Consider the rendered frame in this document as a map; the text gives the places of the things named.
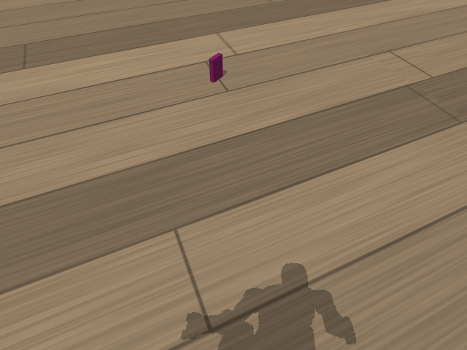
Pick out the carton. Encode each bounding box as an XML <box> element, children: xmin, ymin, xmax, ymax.
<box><xmin>209</xmin><ymin>53</ymin><xmax>223</xmax><ymax>82</ymax></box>

